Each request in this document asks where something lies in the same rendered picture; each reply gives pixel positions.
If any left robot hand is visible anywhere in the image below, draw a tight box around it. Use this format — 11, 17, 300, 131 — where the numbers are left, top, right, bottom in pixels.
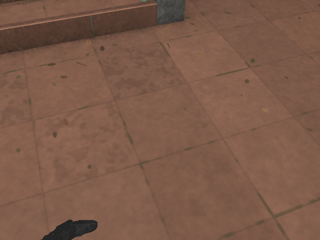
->
40, 219, 98, 240

